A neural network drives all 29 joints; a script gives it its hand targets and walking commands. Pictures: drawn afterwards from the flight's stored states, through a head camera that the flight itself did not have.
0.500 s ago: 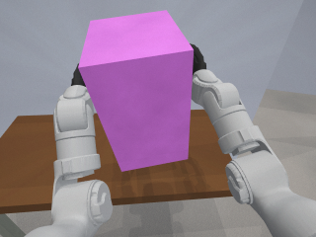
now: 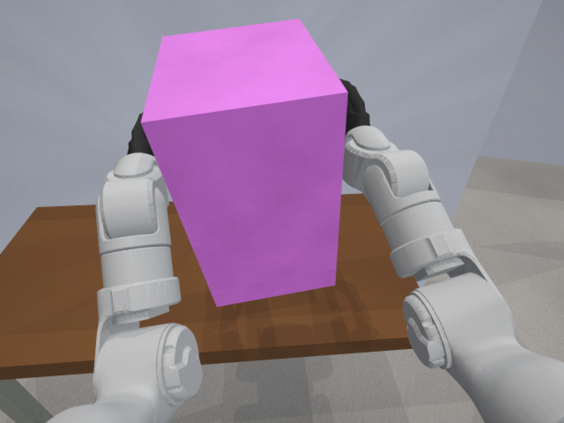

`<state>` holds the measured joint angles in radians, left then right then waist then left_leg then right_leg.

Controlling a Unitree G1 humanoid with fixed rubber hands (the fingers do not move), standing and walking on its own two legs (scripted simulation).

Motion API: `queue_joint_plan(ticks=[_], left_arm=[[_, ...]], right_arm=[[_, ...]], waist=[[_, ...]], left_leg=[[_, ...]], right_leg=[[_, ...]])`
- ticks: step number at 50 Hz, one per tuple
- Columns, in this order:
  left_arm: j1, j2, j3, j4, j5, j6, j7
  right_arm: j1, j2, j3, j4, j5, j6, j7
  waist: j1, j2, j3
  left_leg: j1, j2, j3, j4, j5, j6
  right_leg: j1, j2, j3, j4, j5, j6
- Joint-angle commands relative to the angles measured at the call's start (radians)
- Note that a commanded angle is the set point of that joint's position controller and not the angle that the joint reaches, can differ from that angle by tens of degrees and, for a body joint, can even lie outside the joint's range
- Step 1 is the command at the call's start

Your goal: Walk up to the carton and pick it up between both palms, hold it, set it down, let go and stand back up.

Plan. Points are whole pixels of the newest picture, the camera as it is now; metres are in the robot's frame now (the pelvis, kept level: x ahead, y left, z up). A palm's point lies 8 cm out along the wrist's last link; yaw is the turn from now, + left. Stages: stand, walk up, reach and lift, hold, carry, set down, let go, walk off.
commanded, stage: hold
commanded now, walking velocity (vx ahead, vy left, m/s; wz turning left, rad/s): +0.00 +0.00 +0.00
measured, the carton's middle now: (255, 170) +0.38 +0.01 +0.23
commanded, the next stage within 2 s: none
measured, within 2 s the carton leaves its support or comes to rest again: neither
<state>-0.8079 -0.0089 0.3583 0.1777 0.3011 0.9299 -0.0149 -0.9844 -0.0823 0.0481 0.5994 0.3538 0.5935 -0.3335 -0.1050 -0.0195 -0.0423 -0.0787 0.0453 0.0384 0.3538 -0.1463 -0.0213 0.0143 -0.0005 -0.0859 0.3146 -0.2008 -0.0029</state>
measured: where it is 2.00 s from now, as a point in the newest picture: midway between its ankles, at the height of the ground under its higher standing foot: outside the picture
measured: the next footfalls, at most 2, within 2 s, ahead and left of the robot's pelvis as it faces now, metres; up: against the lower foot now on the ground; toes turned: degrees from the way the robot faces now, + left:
none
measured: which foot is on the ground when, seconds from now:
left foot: down 0.00-1.00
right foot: down 0.00-1.00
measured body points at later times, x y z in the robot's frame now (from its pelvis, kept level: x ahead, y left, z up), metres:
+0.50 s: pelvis +0.00 +0.00 +0.00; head -0.07 +0.02 +0.44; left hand +0.38 +0.15 +0.25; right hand +0.39 -0.12 +0.28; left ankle +0.04 +0.13 -0.75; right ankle -0.01 -0.11 -0.75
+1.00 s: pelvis +0.00 +0.00 +0.00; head -0.08 +0.01 +0.44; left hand +0.38 +0.14 +0.26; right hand +0.38 -0.13 +0.28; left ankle +0.04 +0.13 -0.75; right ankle -0.01 -0.11 -0.75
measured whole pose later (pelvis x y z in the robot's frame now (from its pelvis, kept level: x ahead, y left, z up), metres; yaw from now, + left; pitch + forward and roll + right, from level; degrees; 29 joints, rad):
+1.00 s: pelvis +0.00 +0.00 +0.00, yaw +0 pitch -8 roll +0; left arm -0.84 -0.01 0.38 0.24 0.32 0.91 -0.02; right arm -1.02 -0.08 0.03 0.67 0.34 0.57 -0.32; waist -0.10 -0.02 -0.06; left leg -0.07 0.05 0.04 0.34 -0.13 -0.02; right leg 0.01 0.00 -0.08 0.31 -0.19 -0.01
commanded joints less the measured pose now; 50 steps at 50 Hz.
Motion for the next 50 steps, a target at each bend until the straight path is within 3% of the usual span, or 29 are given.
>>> queue_joint_plan(ticks=[1,3,6,9,11,16,19,22,23,25,26,27,31,42,50], left_arm=[[-0.858,-0.477,-0.423,-0.117,-0.171,-0.101,-0.141],[-0.860,-0.476,-0.411,-0.091,-0.162,-0.107,-0.145],[-0.838,-0.484,-0.408,-0.070,-0.164,-0.103,-0.159],[-0.845,-0.476,-0.404,-0.072,-0.164,-0.110,-0.157],[-0.830,-0.466,-0.383,-0.047,-0.149,-0.108,-0.157],[-0.848,-0.483,-0.434,-0.127,-0.192,-0.115,-0.149],[-0.843,-0.490,-0.441,-0.123,-0.187,-0.107,-0.146],[-0.866,-0.483,-0.426,-0.125,-0.175,-0.108,-0.141],[-0.882,-0.503,-0.453,-0.169,-0.193,-0.116,-0.136],[-0.877,-0.501,-0.450,-0.134,-0.186,-0.111,-0.132],[-0.839,-0.552,-0.494,-0.251,-0.209,-0.115,-0.128],[-0.820,-0.490,-0.470,-0.209,-0.183,-0.102,-0.128],[-0.794,-0.486,-0.435,-0.173,-0.147,-0.082,-0.151],[-0.844,-0.483,-0.410,-0.101,-0.148,-0.106,-0.153],[-0.854,-0.483,-0.403,-0.073,-0.153,-0.119,-0.155]], right_arm=[[-0.723,0.628,0.214,-0.219,0.104,-0.031,0.120],[-0.709,0.638,0.195,-0.172,0.084,-0.031,0.125],[-0.746,0.642,0.212,-0.216,0.100,-0.039,0.111],[-0.752,0.639,0.220,-0.213,0.119,-0.043,0.110],[-0.754,0.633,0.213,-0.201,0.107,-0.043,0.111],[-0.741,0.646,0.243,-0.269,0.144,-0.045,0.104],[-0.721,0.623,0.217,-0.244,0.127,-0.037,0.104],[-0.724,0.622,0.208,-0.214,0.119,-0.034,0.113],[-0.735,0.644,0.217,-0.243,0.125,-0.044,0.118],[-0.727,0.626,0.209,-0.216,0.120,-0.038,0.123],[-0.707,0.644,0.249,-0.321,0.161,-0.048,0.124],[-0.695,0.611,0.241,-0.314,0.155,-0.035,0.121],[-0.683,0.602,0.219,-0.258,0.122,-0.022,0.122],[-0.742,0.642,0.221,-0.227,0.116,-0.043,0.129],[-0.747,0.639,0.203,-0.201,0.111,-0.052,0.128]], waist=[[0.005,0.051,-0.359],[0.002,0.047,-0.335],[-0.004,0.042,-0.387],[0.004,0.060,-0.386],[0.013,0.037,-0.364],[-0.010,0.051,-0.437],[-0.020,0.070,-0.382],[-0.007,0.080,-0.354],[-0.007,0.082,-0.410],[-0.018,0.089,-0.385],[-0.013,0.110,-0.515],[-0.022,0.095,-0.452],[-0.008,0.063,-0.356],[0.015,0.034,-0.368],[0.006,0.036,-0.373]], left_leg=[[0.153,-0.090,0.000,-0.033,0.119,-0.030],[0.129,-0.087,0.003,-0.043,0.095,-0.025],[0.141,-0.101,0.001,-0.022,0.136,-0.027],[0.148,-0.100,-0.001,-0.020,0.153,-0.033],[0.149,-0.096,0.002,-0.023,0.157,-0.027],[0.187,-0.104,-0.009,0.015,0.256,-0.045],[0.172,-0.095,-0.010,-0.005,0.199,-0.048],[0.134,-0.095,-0.006,-0.027,0.134,-0.042],[0.142,-0.090,-0.007,-0.019,0.169,-0.047],[0.159,-0.089,-0.013,-0.012,0.189,-0.057],[0.213,-0.085,-0.016,0.011,0.274,-0.053],[0.216,-0.088,-0.012,0.021,0.305,-0.056],[0.149,-0.089,-0.001,-0.032,0.176,-0.036],[0.148,-0.094,0.001,-0.031,0.141,-0.009],[0.145,-0.096,0.000,-0.030,0.131,-0.008]], right_leg=[[-0.021,0.080,0.018,-0.035,0.157,0.091],[-0.011,0.074,0.023,-0.033,0.160,0.089],[0.039,0.067,0.029,-0.025,0.252,0.100],[0.027,0.072,0.022,-0.025,0.240,0.099],[0.021,0.077,0.019,-0.029,0.232,0.098],[0.048,0.080,0.022,-0.012,0.344,0.104],[0.017,0.078,0.020,-0.022,0.263,0.093],[0.001,0.077,0.020,-0.026,0.181,0.091],[0.014,0.083,0.017,-0.013,0.212,0.089],[0.007,0.083,0.017,-0.019,0.219,0.082],[0.055,0.095,0.026,0.012,0.316,0.084],[0.046,0.097,0.021,0.004,0.335,0.085],[0.038,0.087,0.024,-0.015,0.223,0.086],[0.016,0.076,0.033,-0.031,0.211,0.091],[0.006,0.069,0.034,-0.039,0.200,0.093]])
